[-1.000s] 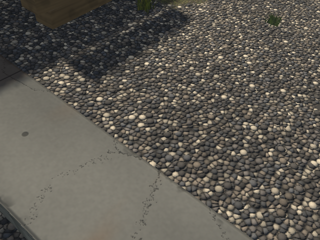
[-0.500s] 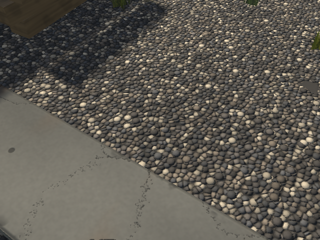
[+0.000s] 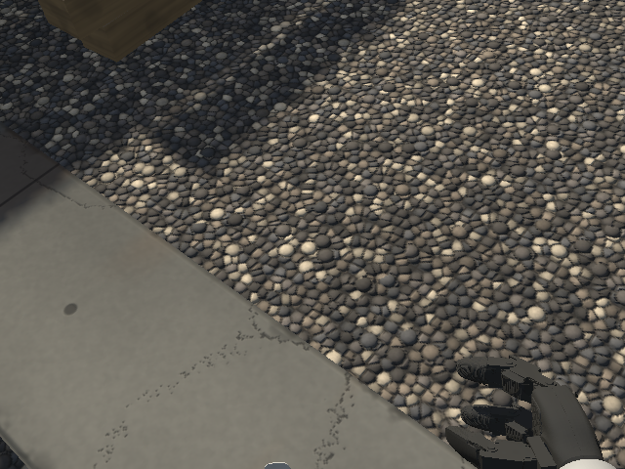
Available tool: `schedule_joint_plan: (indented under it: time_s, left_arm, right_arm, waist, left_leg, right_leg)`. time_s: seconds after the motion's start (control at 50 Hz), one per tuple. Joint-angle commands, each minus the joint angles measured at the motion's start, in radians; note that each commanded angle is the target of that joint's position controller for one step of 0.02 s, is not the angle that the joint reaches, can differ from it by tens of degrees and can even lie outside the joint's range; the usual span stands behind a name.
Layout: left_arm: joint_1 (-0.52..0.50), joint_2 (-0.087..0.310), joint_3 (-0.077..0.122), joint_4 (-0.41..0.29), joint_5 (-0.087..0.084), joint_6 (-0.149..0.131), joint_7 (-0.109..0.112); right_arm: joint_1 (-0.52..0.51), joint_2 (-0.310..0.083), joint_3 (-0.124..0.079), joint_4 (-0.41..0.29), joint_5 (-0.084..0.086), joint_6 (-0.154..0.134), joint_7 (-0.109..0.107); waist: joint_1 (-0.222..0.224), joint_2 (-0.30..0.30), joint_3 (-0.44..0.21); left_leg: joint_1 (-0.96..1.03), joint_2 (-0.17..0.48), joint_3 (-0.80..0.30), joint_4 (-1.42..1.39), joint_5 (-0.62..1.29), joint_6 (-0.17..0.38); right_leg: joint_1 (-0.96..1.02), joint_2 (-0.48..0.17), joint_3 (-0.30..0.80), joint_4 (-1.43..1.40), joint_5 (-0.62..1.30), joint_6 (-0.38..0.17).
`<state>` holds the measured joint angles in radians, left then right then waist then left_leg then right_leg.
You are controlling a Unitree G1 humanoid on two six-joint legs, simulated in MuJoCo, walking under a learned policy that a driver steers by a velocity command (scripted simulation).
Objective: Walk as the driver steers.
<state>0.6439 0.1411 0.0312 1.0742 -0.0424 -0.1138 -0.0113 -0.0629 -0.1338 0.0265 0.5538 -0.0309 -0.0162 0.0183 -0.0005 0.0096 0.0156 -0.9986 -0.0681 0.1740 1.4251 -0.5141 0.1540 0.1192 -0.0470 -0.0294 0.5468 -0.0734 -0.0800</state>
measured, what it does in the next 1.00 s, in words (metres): climbs, turning right: right foot, then left foot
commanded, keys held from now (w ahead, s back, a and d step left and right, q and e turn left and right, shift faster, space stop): w+e+shift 0.76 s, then w+shift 0.24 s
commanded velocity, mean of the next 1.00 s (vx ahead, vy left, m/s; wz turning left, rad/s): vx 0.98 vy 0.00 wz -0.72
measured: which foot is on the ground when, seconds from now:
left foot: down 0.00-0.50, up 0.52-0.82, down 0.84-1.00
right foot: up 0.00-0.48, down 0.50-0.86, up 0.88-1.00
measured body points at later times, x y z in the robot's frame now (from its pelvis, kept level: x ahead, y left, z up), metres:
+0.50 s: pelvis +0.39 -0.04 +0.14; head +0.41 -0.02 +0.59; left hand +0.66 +0.10 +0.04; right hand +0.19 -0.24 +0.03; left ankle +0.15 +0.08 -0.51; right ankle +0.45 -0.08 -0.57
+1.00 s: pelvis +0.83 -0.16 +0.15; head +0.84 -0.17 +0.60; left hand +1.13 -0.05 +0.06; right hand +0.69 -0.41 +0.05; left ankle +0.94 -0.07 -0.57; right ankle +0.68 -0.18 -0.46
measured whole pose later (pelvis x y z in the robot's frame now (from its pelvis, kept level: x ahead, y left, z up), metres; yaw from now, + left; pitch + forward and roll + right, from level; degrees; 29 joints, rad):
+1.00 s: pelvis +0.83 -0.16 +0.15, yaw -45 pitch +2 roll +1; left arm 0.24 0.35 0.06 0.71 0.03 -0.06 -0.04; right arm 0.34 -0.26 -0.04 0.76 -0.05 -0.09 0.01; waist -0.02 -0.05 -0.01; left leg -0.32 0.03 0.03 0.57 -0.28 -0.04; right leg -0.49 0.05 0.07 1.35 -0.31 -0.11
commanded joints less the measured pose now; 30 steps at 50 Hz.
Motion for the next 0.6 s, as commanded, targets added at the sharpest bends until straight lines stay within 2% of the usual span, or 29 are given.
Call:
schedule_joint_plan:
  time_s: [0.02, 0.04, 0.06, 0.08, 0.1, 0.12, 0.14, 0.16, 0.18, 0.2, 0.22, 0.24, 0.26, 0.28, 0.32, 0.34, 0.38, 0.42, 0.44, 0.46, 0.48, 0.5, 0.52, 0.54, 0.56, 0.58, 0.6]
  left_arm:
    - [-0.306, 0.155, 0.059, -0.306, 0.047, -0.067, -0.063]
    - [-0.405, 0.051, 0.032, -0.421, 0.069, -0.058, -0.055]
    - [-0.429, -0.008, 0.003, -0.461, 0.080, -0.043, -0.039]
    - [-0.468, -0.025, -0.010, -0.471, 0.093, -0.021, -0.019]
    - [-0.445, -0.060, -0.028, -0.498, 0.079, -0.003, -0.022]
    - [-0.363, -0.072, -0.031, -0.480, 0.068, 0.028, -0.021]
    - [-0.324, -0.043, -0.023, -0.452, 0.052, 0.057, -0.016]
    - [-0.352, -0.025, -0.020, -0.458, 0.050, 0.080, -0.012]
    - [-0.359, -0.006, -0.019, -0.455, 0.044, 0.093, -0.011]
    - [-0.408, 0.022, -0.014, -0.466, 0.040, 0.103, -0.013]
    - [-0.476, 0.050, -0.009, -0.479, 0.044, 0.107, -0.019]
    - [-0.526, 0.069, -0.003, -0.486, 0.055, 0.108, -0.029]
    - [-0.551, 0.079, 0.001, -0.489, 0.060, 0.108, -0.040]
    - [-0.584, 0.078, 0.002, -0.498, 0.056, 0.105, -0.049]
    - [-0.653, 0.072, 0.000, -0.503, 0.049, 0.092, -0.063]
    - [-0.666, 0.072, -0.003, -0.500, 0.048, 0.086, -0.064]
    - [-0.696, 0.097, 0.001, -0.499, 0.052, 0.084, -0.072]
    - [-0.638, 0.161, 0.022, -0.477, 0.057, 0.095, -0.070]
    - [-0.541, 0.205, 0.040, -0.443, 0.061, 0.104, -0.067]
    - [-0.376, 0.258, 0.066, -0.390, 0.063, 0.111, -0.060]
    - [-0.170, 0.314, 0.099, -0.328, 0.062, 0.104, -0.045]
    - [-0.125, 0.322, 0.124, -0.286, 0.033, 0.093, -0.025]
    - [-0.238, 0.362, 0.111, -0.304, 0.052, 0.076, -0.016]
    - [-0.213, 0.396, 0.117, -0.334, 0.076, 0.080, 0.002]
    - [-0.220, 0.307, 0.102, -0.331, 0.073, 0.076, 0.020]
    - [-0.259, 0.279, 0.092, -0.334, 0.072, 0.065, 0.029]
    - [-0.307, 0.281, 0.086, -0.337, 0.072, 0.055, 0.032]
  right_arm:
    - [0.423, -0.306, -0.140, 0.114, -0.006, 0.003, -0.003]
    - [0.296, -0.259, -0.127, 0.141, 0.015, -0.023, 0.001]
    - [0.325, -0.166, -0.102, 0.227, 0.007, -0.049, -0.005]
    - [0.355, -0.046, -0.072, 0.303, -0.007, -0.068, -0.010]
    - [0.375, -0.010, -0.062, 0.331, -0.031, -0.087, -0.018]
    - [0.378, 0.023, -0.053, 0.363, -0.040, -0.102, -0.021]
    - [0.406, 0.041, -0.047, 0.381, -0.030, -0.114, -0.024]
    - [0.408, 0.025, -0.047, 0.410, -0.020, -0.134, -0.023]
    - [0.376, 0.007, -0.047, 0.403, -0.011, -0.148, -0.013]
    - [0.343, -0.030, -0.053, 0.397, -0.005, -0.152, -0.006]
    - [0.360, -0.048, -0.056, 0.398, 0.008, -0.160, -0.003]
    - [0.394, -0.071, -0.058, 0.405, 0.023, -0.169, -0.004]
    - [0.435, -0.093, -0.061, 0.408, 0.032, -0.175, -0.008]
    - [0.476, -0.116, -0.067, 0.410, 0.036, -0.180, -0.018]
    - [0.558, -0.132, -0.073, 0.420, 0.022, -0.173, -0.031]
    - [0.565, -0.149, -0.077, 0.405, 0.021, -0.165, -0.036]
    - [0.632, -0.183, -0.087, 0.399, 0.028, -0.147, -0.056]
    - [0.679, -0.226, -0.103, 0.397, 0.030, -0.120, -0.091]
    - [0.669, -0.247, -0.111, 0.385, 0.023, -0.104, -0.107]
    - [0.625, -0.269, -0.119, 0.363, 0.011, -0.090, -0.116]
    - [0.537, -0.299, -0.131, 0.323, 0.007, -0.080, -0.112]
    - [0.376, -0.272, -0.134, 0.256, 0.014, -0.081, -0.088]
    - [0.332, -0.100, -0.085, 0.164, -0.010, -0.103, -0.066]
    - [0.327, -0.149, -0.086, 0.051, 0.032, -0.124, -0.056]
    - [0.311, -0.192, -0.078, 0.049, 0.017, -0.148, -0.045]
    - [0.312, -0.232, -0.086, 0.042, 0.005, -0.143, -0.036]
    - [0.318, -0.216, -0.080, 0.066, -0.028, -0.121, -0.031]
  waist:
    - [-0.223, 0.124, -0.401]
    - [-0.113, 0.061, -0.269]
    - [-0.065, -0.049, -0.117]
    - [-0.049, -0.092, -0.045]
    - [-0.020, -0.031, -0.010]
    - [0.040, -0.022, -0.008]
    - [0.052, -0.045, 0.022]
    - [0.080, -0.071, 0.063]
    - [0.110, -0.093, 0.105]
    - [0.114, -0.082, 0.132]
    - [0.092, -0.094, 0.141]
    - [0.063, -0.080, 0.126]
    - [0.044, -0.058, 0.102]
    - [0.019, -0.026, 0.087]
    - [-0.021, -0.017, 0.075]
    - [-0.027, -0.006, 0.066]
    - [-0.036, 0.096, 0.034]
    - [0.009, 0.173, -0.002]
    - [0.064, 0.189, -0.030]
    - [0.144, 0.188, -0.073]
    - [0.251, 0.150, -0.122]
    - [0.297, -0.048, -0.122]
    - [0.124, -0.101, -0.100]
    - [0.123, -0.069, -0.289]
    - [0.102, 0.058, -0.174]
    - [0.037, 0.120, -0.069]
    - [-0.014, 0.185, 0.005]
  left_leg:
    - [0.880, 0.326, -1.227, -1.090, -0.590, 0.152]
    - [0.756, 0.345, -1.178, -1.129, -0.511, 0.095]
    - [0.676, 0.347, -1.002, -1.094, -0.349, 0.066]
    - [0.576, 0.322, -0.869, -1.034, -0.114, 0.058]
    - [0.571, 0.319, -0.768, -0.988, 0.004, 0.086]
    - [0.617, 0.321, -0.646, -0.998, -0.042, 0.062]
    - [0.618, 0.323, -0.571, -1.070, -0.022, 0.030]
    - [0.616, 0.303, -0.476, -1.120, 0.042, -0.010]
    - [0.591, 0.275, -0.351, -1.186, 0.117, -0.067]
    - [0.542, 0.235, -0.232, -1.259, 0.171, -0.119]
    - [0.522, 0.191, -0.119, -1.305, 0.318, -0.154]
    - [0.546, 0.165, -0.053, -1.350, 0.424, -0.163]
    - [0.606, 0.154, -0.011, -1.384, 0.492, -0.157]
    - [0.696, 0.162, 0.000, -1.395, 0.584, -0.155]
    - [0.885, 0.168, 0.052, -1.392, 0.830, -0.178]
    - [0.947, 0.166, 0.083, -1.359, 1.008, -0.202]
    - [1.070, 0.203, 0.110, -1.247, 1.441, -0.230]
    - [1.178, 0.252, 0.121, -1.091, 1.714, -0.249]
    - [1.178, 0.277, 0.113, -0.953, 1.818, -0.248]
    - [1.113, 0.305, 0.089, -0.738, 1.844, -0.236]
    - [0.955, 0.284, 0.066, -0.389, 1.678, -0.209]
    - [0.591, 0.111, 0.037, 0.056, 0.671, -0.189]
    - [0.198, 0.067, -0.085, 0.319, 0.003, -0.158]
    - [0.036, 0.053, -0.300, 0.402, 0.045, -0.210]
    - [-0.010, 0.107, -0.324, 0.254, 0.129, -0.188]
    - [0.020, 0.140, -0.324, 0.151, 0.138, -0.184]
    - [0.070, 0.157, -0.290, 0.112, 0.118, -0.184]
  right_leg:
    - [-0.657, 0.171, 0.208, 1.328, 0.116, -0.073]
    - [-0.786, 0.132, 0.260, 1.497, 0.139, -0.079]
    - [-0.888, 0.081, 0.243, 1.518, 0.088, -0.107]
    - [-0.894, 0.030, 0.213, 1.492, 0.108, -0.102]
    - [-0.954, 0.037, 0.245, 1.523, -0.012, -0.102]
    - [-1.036, 0.028, 0.258, 1.527, -0.108, -0.122]
    - [-1.067, 0.030, 0.250, 1.461, -0.164, -0.129]
    - [-1.105, 0.032, 0.270, 1.393, -0.167, -0.131]
    - [-1.089, 0.028, 0.251, 1.221, -0.131, -0.131]
    - [-1.044, 0.037, 0.198, 1.063, -0.063, -0.118]
    - [-0.971, 0.050, 0.136, 0.922, 0.026, -0.108]
    - [-0.918, 0.065, 0.059, 0.802, 0.106, -0.095]
    - [-0.891, 0.064, 0.008, 0.723, 0.154, -0.088]
    - [-0.893, 0.060, -0.034, 0.638, 0.167, -0.082]
    - [-0.886, 0.068, -0.108, 0.485, 0.160, -0.094]
    - [-0.842, 0.088, -0.146, 0.376, 0.136, -0.099]
    - [-0.742, 0.140, -0.220, 0.236, 0.091, -0.114]
    - [-0.646, 0.185, -0.251, 0.166, 0.032, -0.125]
    - [-0.544, 0.209, -0.249, 0.151, -0.038, -0.139]
    - [-0.382, 0.211, -0.212, 0.122, -0.117, -0.170]
    - [-0.158, 0.182, -0.121, 0.006, -0.147, -0.228]
    - [0.100, 0.076, 0.064, -0.081, -0.050, -0.295]
    - [0.184, -0.047, 0.295, 0.121, 0.198, -0.328]
    - [0.350, -0.203, 0.670, -0.056, -0.023, -0.512]
    - [0.197, -0.219, 0.757, -0.253, -0.242, -0.452]
    - [0.049, -0.198, 0.706, -0.317, -0.277, -0.397]
    - [-0.099, -0.128, 0.604, -0.333, -0.262, -0.339]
